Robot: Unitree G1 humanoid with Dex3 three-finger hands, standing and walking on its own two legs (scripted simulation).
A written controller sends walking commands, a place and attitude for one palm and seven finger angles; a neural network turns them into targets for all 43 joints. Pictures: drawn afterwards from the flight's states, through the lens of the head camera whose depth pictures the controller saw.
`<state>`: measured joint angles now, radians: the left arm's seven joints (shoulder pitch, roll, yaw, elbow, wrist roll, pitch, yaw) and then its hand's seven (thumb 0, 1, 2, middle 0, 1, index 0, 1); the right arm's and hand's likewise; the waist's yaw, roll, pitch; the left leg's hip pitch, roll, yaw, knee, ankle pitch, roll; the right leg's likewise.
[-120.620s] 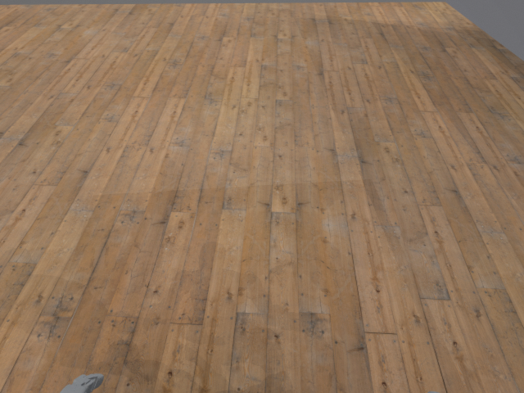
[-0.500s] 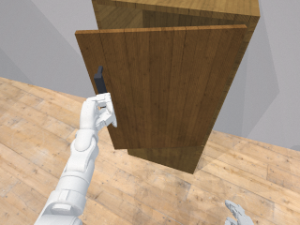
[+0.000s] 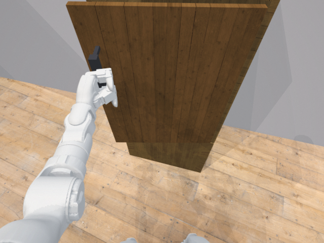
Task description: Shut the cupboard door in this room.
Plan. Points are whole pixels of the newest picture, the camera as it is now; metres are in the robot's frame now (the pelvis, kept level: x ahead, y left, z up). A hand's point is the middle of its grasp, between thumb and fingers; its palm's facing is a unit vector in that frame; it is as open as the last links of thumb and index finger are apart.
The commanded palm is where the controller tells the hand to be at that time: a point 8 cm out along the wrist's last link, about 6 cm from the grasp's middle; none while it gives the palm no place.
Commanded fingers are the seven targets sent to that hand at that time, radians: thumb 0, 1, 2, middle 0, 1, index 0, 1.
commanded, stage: push the door shut along its arc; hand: left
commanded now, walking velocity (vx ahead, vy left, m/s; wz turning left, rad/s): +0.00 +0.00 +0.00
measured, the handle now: (102, 75) +0.53 +0.16 +0.10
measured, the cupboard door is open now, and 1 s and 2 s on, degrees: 15 2 0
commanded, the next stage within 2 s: pull the fist back off the door in 1.22 s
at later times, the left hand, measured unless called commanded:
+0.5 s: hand (126, 76) +0.52 +0.09 +0.11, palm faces -0.23 -0.97 -0.02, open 3.1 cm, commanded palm +0.52 +0.14 +0.10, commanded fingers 0.00 0.90 0.90 -1.30 -1.50 -1.30 -1.50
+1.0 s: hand (141, 63) +0.57 +0.05 +0.11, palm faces -0.33 -0.94 -0.02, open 3.0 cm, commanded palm +0.58 +0.09 +0.10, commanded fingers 0.00 0.90 0.90 -1.30 -1.50 -1.30 -1.50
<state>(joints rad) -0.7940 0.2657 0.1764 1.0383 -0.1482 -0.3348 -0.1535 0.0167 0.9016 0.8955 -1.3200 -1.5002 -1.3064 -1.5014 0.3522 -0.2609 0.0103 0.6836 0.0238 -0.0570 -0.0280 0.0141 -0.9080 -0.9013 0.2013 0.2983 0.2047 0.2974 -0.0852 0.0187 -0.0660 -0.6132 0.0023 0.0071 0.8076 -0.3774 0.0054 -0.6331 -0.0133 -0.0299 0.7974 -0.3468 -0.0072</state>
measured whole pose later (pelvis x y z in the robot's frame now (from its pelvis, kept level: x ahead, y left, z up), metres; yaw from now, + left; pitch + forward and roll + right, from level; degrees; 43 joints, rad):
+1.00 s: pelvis +0.01 +0.00 -0.02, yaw -1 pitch +23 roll -1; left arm -1.29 0.49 0.25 1.35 -0.05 -0.24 -0.32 0.00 0.90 0.92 -1.30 -1.50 -1.30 -1.50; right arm 0.44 -0.27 0.03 0.66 -0.02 -0.05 -0.01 0.01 -0.91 -0.90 0.20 0.30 0.21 0.30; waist -0.26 0.05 -0.07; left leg -0.92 0.03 0.00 0.96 -0.44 0.00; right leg -0.92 0.01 -0.04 0.91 -0.38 -0.01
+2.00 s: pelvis +0.02 +0.00 -0.01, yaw -2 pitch +22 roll -1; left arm -1.12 0.18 0.28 1.24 0.06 -0.36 0.32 0.01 0.90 0.91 -1.30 -1.50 -1.30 -1.50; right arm 0.53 -0.25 -0.02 0.69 -0.10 -0.04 0.10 0.01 -0.91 -0.90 0.20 0.30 0.20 0.30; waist -0.22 0.06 -0.12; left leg -0.85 0.03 0.03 0.89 -0.43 0.01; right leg -0.87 0.02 -0.01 0.85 -0.36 0.00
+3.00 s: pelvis +0.02 -0.01 +0.03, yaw -1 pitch -1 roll +0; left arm -0.08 0.22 0.04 0.15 -0.07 -0.08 0.05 0.02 0.90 0.90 -1.13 -1.31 -1.13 -1.32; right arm 0.18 -0.22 0.04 0.59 0.04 0.00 -0.07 0.02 -0.91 -0.90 0.20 0.30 0.20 0.30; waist 0.00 0.05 -0.03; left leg -0.19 0.01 0.02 0.49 -0.27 0.00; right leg -0.23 0.00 -0.02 0.50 -0.25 -0.01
